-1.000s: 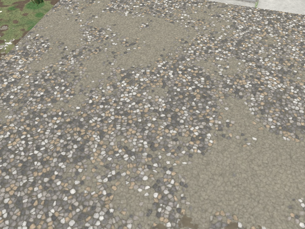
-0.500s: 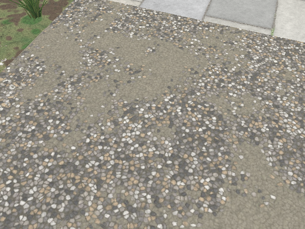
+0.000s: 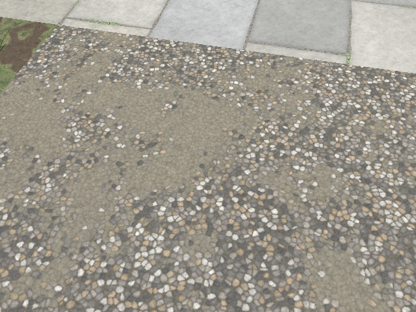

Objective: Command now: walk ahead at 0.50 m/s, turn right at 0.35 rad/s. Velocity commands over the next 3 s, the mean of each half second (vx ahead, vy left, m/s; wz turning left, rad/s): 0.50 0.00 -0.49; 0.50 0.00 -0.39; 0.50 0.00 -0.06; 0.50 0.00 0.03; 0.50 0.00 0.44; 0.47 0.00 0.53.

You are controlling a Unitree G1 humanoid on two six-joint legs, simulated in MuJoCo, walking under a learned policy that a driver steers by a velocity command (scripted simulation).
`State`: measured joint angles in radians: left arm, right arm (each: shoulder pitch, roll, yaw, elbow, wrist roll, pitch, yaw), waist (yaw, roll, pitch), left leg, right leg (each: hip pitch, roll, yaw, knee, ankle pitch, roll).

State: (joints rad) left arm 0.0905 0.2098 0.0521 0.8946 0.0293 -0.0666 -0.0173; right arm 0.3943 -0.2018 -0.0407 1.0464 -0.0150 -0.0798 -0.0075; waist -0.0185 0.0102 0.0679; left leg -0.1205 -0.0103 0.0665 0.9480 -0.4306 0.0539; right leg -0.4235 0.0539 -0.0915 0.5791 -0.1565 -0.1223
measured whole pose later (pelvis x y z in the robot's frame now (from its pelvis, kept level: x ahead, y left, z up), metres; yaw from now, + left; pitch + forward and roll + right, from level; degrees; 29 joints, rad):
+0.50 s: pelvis +0.28 +0.01 +0.00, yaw -17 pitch +2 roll -1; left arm 0.48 0.26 0.08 0.95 0.01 -0.05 0.01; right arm -0.03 -0.23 -0.01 0.73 -0.03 -0.08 0.01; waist 0.10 0.02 0.03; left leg -0.46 0.00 -0.01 0.50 -0.10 0.02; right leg 0.00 0.13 0.22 0.49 -0.46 -0.09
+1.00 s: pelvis +0.51 -0.09 +0.01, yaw -28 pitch +2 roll +1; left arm 0.01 0.22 0.01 0.74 0.05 -0.04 -0.05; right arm 0.47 -0.22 -0.03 0.96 -0.01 -0.07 0.01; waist -0.08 -0.01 0.03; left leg 0.06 0.03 0.18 0.34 -0.41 -0.01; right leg -0.45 0.00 -0.07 0.51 -0.15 -0.11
